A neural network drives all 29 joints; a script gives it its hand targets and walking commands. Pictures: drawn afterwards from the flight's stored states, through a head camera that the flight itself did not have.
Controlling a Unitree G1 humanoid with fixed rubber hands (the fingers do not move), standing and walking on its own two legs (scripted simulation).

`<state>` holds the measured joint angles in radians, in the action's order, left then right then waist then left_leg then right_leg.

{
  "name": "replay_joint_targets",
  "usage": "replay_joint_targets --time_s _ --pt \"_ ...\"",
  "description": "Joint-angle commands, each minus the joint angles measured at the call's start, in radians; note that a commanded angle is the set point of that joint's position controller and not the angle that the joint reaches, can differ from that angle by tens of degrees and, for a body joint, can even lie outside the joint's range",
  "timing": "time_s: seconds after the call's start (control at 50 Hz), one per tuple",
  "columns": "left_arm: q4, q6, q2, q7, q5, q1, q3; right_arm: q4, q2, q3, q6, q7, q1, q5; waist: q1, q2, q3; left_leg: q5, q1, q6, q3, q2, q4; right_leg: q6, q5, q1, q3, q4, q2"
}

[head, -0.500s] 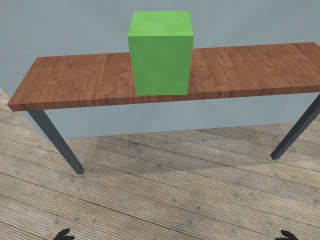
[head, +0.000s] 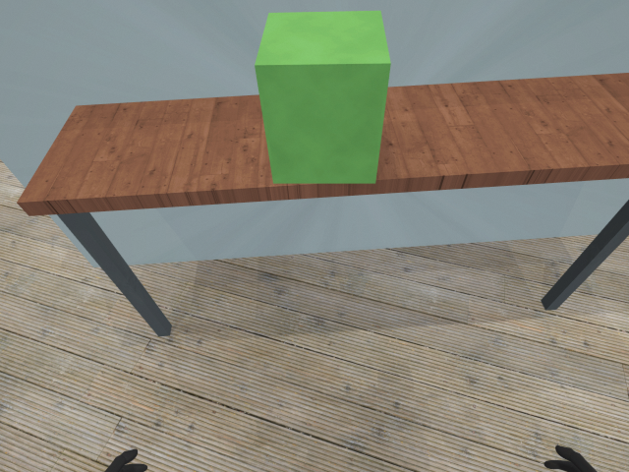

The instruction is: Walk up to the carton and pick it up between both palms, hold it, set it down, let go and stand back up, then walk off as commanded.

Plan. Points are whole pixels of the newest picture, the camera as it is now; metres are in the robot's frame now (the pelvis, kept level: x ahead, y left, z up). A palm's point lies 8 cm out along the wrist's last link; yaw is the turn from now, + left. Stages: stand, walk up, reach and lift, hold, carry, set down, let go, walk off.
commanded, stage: stand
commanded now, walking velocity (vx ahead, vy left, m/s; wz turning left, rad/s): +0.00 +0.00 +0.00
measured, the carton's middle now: (324, 101) +0.73 +0.03 +0.06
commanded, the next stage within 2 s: none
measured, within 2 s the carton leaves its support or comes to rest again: neither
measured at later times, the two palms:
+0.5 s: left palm out of the picture +0.10 +0.30 -0.11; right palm out of the picture +0.09 -0.32 -0.11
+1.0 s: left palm out of the picture +0.08 +0.30 -0.11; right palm out of the picture +0.08 -0.32 -0.11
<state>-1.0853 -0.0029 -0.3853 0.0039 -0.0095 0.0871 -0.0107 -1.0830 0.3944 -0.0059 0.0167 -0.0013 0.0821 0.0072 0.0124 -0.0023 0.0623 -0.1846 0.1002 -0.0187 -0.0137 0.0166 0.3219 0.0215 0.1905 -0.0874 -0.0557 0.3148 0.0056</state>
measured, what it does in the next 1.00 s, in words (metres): stands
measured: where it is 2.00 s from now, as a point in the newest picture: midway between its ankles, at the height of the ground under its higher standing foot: outside the picture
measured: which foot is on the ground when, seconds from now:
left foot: down 0.00-1.00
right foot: down 0.00-1.00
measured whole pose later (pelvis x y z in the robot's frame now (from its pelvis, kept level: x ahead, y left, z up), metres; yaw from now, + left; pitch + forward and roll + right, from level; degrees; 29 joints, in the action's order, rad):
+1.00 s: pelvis +0.00 -0.01 +0.00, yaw +0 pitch -3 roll +0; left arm -1.08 0.00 -0.38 0.00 -0.01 0.10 -0.02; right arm -1.08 0.39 0.00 0.02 0.00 0.10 0.00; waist 0.00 0.01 0.06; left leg -0.18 0.09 -0.04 -0.01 0.04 0.32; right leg 0.01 0.19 -0.08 -0.05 0.31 -0.01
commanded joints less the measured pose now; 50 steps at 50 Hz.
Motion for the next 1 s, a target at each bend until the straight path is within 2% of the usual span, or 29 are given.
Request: replay_joint_targets --time_s 0.0,0.06,0.1,0.16,0.22,0.26,0.3,0.32,0.36,0.4,0.42,0.44,0.5,0.52,0.54,0.64,0.66,0.7,0.74,0.76,0.78,0.82,0.84,0.86,0.88,0.9,0.92,0.94,0.98 --pt "0.047 -0.009 -0.200 0.009 -0.008 -0.051 -0.031 0.043 0.147 -0.030 0.018 -0.007 -0.023 0.003 -0.011 -0.030 -0.057 0.163 -0.023 0.052 -0.099 0.121 -0.045 -0.060 -0.185 -0.030 -0.058 -0.044 0.106" --pt "0.059 -0.021 -0.154 -0.005 0.002 -0.039 -0.022 0.062 0.185 -0.040 0.012 -0.002 -0.049 -0.003 0.002 0.026 -0.121 0.258 -0.077 0.040 -0.069 0.111 -0.011 -0.034 -0.230 -0.025 -0.056 -0.028 0.112" --pt "0.054 -0.020 -0.182 0.007 -0.002 -0.040 -0.024 0.042 0.178 -0.046 0.006 -0.001 -0.016 0.009 -0.011 -0.073 -0.078 0.211 -0.060 0.035 -0.067 0.113 -0.046 -0.036 -0.183 -0.029 -0.033 -0.029 0.109" --pt "0.051 -0.019 -0.182 0.002 0.001 -0.022 -0.021 0.064 0.178 -0.052 0.013 -0.001 -0.064 0.001 -0.005 0.046 -0.147 0.253 -0.062 0.043 -0.076 0.126 -0.014 -0.044 -0.248 0.020 -0.049 -0.017 0.130" --pt "0.070 -0.020 -0.197 0.007 -0.006 -0.070 -0.028 0.057 0.156 -0.042 0.017 -0.006 -0.046 0.003 -0.024 -0.064 -0.100 0.210 -0.064 0.047 -0.067 0.121 -0.008 -0.041 -0.263 -0.040 -0.043 -0.030 0.115" --pt "0.044 -0.024 -0.191 0.002 -0.004 -0.030 -0.035 0.050 0.151 -0.035 0.013 0.000 -0.039 0.003 -0.006 0.048 -0.081 0.176 -0.034 0.042 -0.073 0.112 -0.042 -0.031 -0.194 -0.029 -0.060 -0.024 0.126" --pt "0.052 -0.019 -0.190 0.004 -0.004 -0.043 -0.034 0.043 0.173 -0.038 0.003 -0.007 -0.003 -0.004 -0.019 0.005 -0.042 0.155 -0.040 0.035 -0.064 0.112 -0.031 -0.038 -0.173 -0.055 -0.056 -0.037 0.114" --pt "0.048 -0.024 -0.188 0.003 0.000 -0.054 -0.030 0.034 0.209 -0.043 0.014 -0.014 -0.037 0.002 -0.034 0.051 -0.059 0.109 -0.037 0.049 -0.084 0.118 -0.044 -0.041 -0.138 -0.046 -0.084 -0.047 0.120" --pt "0.051 -0.019 -0.197 -0.003 -0.008 -0.075 -0.041 0.052 0.171 -0.033 0.000 0.002 -0.055 -0.006 -0.017 -0.045 -0.086 0.179 -0.074 0.041 -0.079 0.127 -0.028 -0.039 -0.172 -0.041 -0.042 -0.043 0.101" --pt "0.054 -0.013 -0.172 -0.009 -0.002 -0.074 -0.029 0.057 0.150 -0.035 0.010 0.004 -0.033 -0.008 -0.033 -0.001 -0.077 0.140 -0.037 0.048 -0.082 0.118 -0.038 -0.043 -0.191 -0.020 -0.053 -0.043 0.112" --pt "0.045 -0.020 -0.154 -0.002 0.000 -0.030 -0.029 0.039 0.207 -0.044 0.010 -0.004 -0.027 0.002 -0.001 0.070 -0.052 0.116 -0.028 0.052 -0.071 0.113 -0.035 -0.049 -0.182 -0.042 -0.084 -0.038 0.122" --pt "0.049 -0.026 -0.173 -0.001 -0.010 -0.026 -0.025 0.049 0.171 -0.041 0.008 -0.004 -0.054 0.000 -0.010 -0.001 -0.059 0.122 -0.027 0.048 -0.085 0.120 -0.053 -0.052 -0.142 -0.036 -0.051 -0.028 0.107" --pt "0.046 -0.017 -0.181 0.002 0.009 -0.020 -0.032 0.048 0.207 -0.047 0.016 -0.008 -0.038 0.001 0.010 0.046 -0.067 0.158 -0.021 0.052 -0.074 0.116 -0.031 -0.050 -0.175 -0.006 -0.074 -0.047 0.120" --pt "0.035 -0.021 -0.212 0.006 -0.010 -0.042 -0.037 0.047 0.170 -0.042 0.020 0.001 -0.002 -0.006 -0.040 -0.057 -0.096 0.154 -0.069 0.038 -0.070 0.120 -0.034 -0.057 -0.224 -0.033 -0.053 -0.031 0.119" --pt "0.049 -0.019 -0.184 0.001 0.003 -0.007 -0.029 0.047 0.182 -0.036 0.018 -0.007 0.012 0.001 -0.023 0.040 -0.075 0.136 -0.061 0.046 -0.063 0.118 -0.018 -0.055 -0.220 -0.021 -0.065 -0.038 0.121" --pt "0.059 -0.027 -0.214 0.004 0.001 -0.057 -0.035 0.054 0.159 -0.033 0.006 -0.003 -0.004 0.011 -0.014 -0.040 -0.065 0.196 -0.062 0.032 -0.066 0.115 -0.025 -0.039 -0.193 -0.039 -0.035 -0.031 0.103" --pt "0.051 -0.019 -0.174 -0.003 0.007 -0.015 -0.015 0.035 0.225 -0.045 0.001 -0.007 -0.025 0.002 -0.011 0.043 -0.090 0.191 -0.081 0.040 -0.055 0.117 -0.010 -0.040 -0.232 -0.043 -0.072 -0.054 0.113" --pt "0.051 -0.024 -0.178 -0.001 0.001 -0.040 -0.026 0.042 0.170 -0.032 0.007 -0.005 0.000 -0.001 -0.025 0.034 -0.060 0.129 -0.026 0.041 -0.056 0.113 -0.020 -0.052 -0.203 -0.028 -0.083 -0.032 0.121" --pt "0.043 -0.015 -0.204 0.007 0.004 -0.017 -0.028 0.042 0.182 -0.031 -0.003 -0.008 0.013 0.002 -0.003 -0.043 -0.082 0.149 -0.050 0.047 -0.084 0.126 -0.030 -0.036 -0.129 -0.027 -0.066 -0.052 0.105" --pt "0.052 -0.016 -0.163 -0.003 0.016 -0.017 -0.018 0.028 0.215 -0.033 0.005 -0.008 -0.013 0.002 -0.004 0.043 -0.067 0.144 -0.013 0.046 -0.075 0.111 -0.033 -0.046 -0.158 -0.007 -0.073 -0.040 0.124" --pt "0.046 -0.012 -0.152 -0.002 0.001 -0.016 -0.016 0.041 0.209 -0.046 0.010 -0.006 -0.016 -0.006 -0.015 0.044 -0.075 0.149 -0.048 0.038 -0.064 0.124 -0.020 -0.046 -0.176 -0.018 -0.044 -0.041 0.113" --pt "0.058 -0.018 -0.210 -0.003 0.003 -0.055 -0.026 0.055 0.177 -0.031 0.012 -0.007 -0.035 -0.006 0.000 -0.038 -0.064 0.203 -0.009 0.033 -0.068 0.114 -0.027 -0.041 -0.207 -0.007 -0.054 -0.046 0.112" --pt "0.050 -0.021 -0.193 0.002 0.009 -0.030 -0.036 0.044 0.175 -0.024 0.015 -0.001 0.012 0.002 -0.005 -0.007 -0.045 0.139 -0.034 0.039 -0.064 0.122 -0.018 -0.057 -0.147 -0.039 -0.080 -0.050 0.110" --pt "0.043 -0.026 -0.221 0.007 0.008 -0.055 -0.043 0.044 0.185 -0.041 0.007 -0.009 -0.025 0.007 0.006 -0.085 -0.046 0.105 -0.052 0.041 -0.071 0.124 -0.045 -0.061 -0.152 -0.042 -0.079 -0.057 0.124" --pt "0.045 -0.018 -0.238 0.005 -0.011 -0.019 -0.049 0.038 0.177 -0.033 0.008 -0.008 0.022 0.007 -0.029 -0.016 -0.090 0.108 -0.053 0.042 -0.064 0.111 -0.040 -0.049 -0.164 -0.003 -0.067 -0.053 0.110" --pt "0.050 -0.011 -0.166 0.007 0.017 -0.015 -0.038 0.044 0.206 -0.038 0.011 -0.005 -0.029 0.010 0.016 0.070 -0.067 0.168 -0.009 0.053 -0.058 0.115 -0.029 -0.048 -0.207 -0.004 -0.088 -0.060 0.130" --pt "0.039 -0.015 -0.187 0.001 0.012 -0.006 -0.038 0.053 0.157 -0.030 0.013 0.001 0.005 -0.011 -0.027 0.032 -0.093 0.179 -0.044 0.034 -0.078 0.117 -0.045 -0.052 -0.167 0.017 -0.073 -0.047 0.107" --pt "0.052 -0.013 -0.175 -0.001 0.005 -0.031 -0.034 0.049 0.173 -0.033 0.015 -0.007 -0.012 -0.008 -0.007 -0.036 -0.041 0.159 -0.024 0.041 -0.061 0.127 -0.031 -0.046 -0.180 -0.021 -0.048 -0.051 0.110" --pt "0.039 -0.008 -0.203 0.010 -0.001 -0.010 -0.044 0.044 0.214 -0.035 0.010 -0.009 -0.013 0.006 -0.011 -0.023 -0.057 0.087 -0.042 0.049 -0.084 0.118 -0.048 -0.043 -0.091 -0.035 -0.056 -0.068 0.111"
